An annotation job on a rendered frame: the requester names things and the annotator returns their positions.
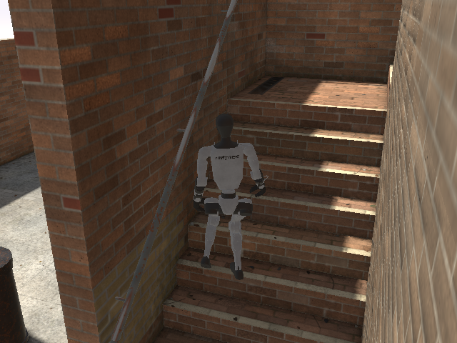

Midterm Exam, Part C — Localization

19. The robot right foot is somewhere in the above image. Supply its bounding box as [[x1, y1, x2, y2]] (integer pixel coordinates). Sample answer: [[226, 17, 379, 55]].
[[230, 262, 243, 280]]

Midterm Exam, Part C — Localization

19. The robot left upper arm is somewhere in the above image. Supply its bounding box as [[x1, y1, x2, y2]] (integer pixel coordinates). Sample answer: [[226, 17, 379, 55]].
[[197, 146, 211, 187]]

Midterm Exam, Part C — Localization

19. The right robot hand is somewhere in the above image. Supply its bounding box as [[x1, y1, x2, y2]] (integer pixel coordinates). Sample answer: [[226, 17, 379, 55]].
[[250, 185, 266, 197]]

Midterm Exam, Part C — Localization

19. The humanoid robot head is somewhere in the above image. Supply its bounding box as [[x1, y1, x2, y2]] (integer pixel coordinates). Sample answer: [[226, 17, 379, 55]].
[[214, 114, 238, 149]]

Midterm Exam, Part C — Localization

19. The left robot hand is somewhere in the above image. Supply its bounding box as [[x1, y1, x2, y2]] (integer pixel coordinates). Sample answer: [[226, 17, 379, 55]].
[[194, 198, 205, 212]]

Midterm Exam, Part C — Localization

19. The left robot forearm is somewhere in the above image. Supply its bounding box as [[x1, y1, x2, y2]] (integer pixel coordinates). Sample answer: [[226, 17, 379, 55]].
[[194, 177, 205, 202]]

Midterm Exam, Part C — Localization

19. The robot right upper arm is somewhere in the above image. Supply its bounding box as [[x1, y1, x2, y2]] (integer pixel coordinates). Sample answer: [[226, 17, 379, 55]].
[[241, 143, 262, 180]]

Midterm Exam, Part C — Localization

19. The right robot forearm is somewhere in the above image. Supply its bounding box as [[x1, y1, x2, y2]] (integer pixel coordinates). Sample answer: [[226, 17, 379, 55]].
[[254, 169, 265, 189]]

